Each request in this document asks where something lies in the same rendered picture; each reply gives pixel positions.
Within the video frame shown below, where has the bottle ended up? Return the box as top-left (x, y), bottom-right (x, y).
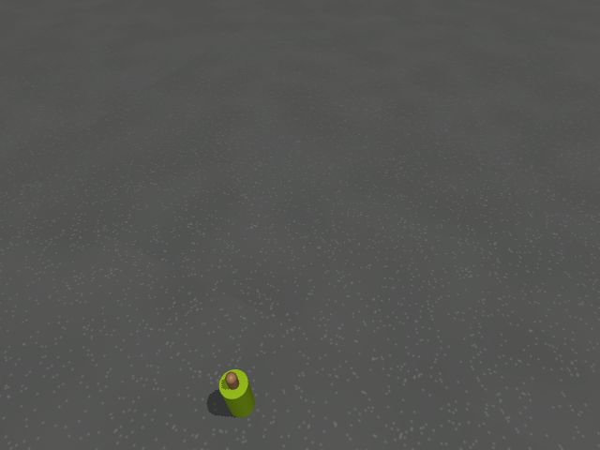
top-left (219, 369), bottom-right (255, 418)

